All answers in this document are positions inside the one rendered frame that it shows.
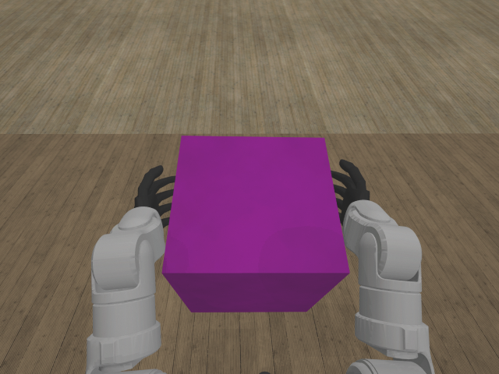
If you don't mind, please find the robot right forearm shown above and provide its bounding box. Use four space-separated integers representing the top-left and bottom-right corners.
342 200 435 374

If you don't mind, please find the robot left forearm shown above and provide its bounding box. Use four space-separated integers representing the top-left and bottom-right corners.
86 206 165 374

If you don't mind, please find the left robot hand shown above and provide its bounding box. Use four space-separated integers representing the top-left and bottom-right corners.
134 165 175 228

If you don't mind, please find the right robot hand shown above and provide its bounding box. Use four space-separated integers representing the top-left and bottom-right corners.
331 159 370 225

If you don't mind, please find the carton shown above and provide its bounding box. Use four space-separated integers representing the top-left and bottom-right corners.
162 136 350 312

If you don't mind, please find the robot right upper arm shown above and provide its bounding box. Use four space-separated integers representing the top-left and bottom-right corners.
346 358 426 374

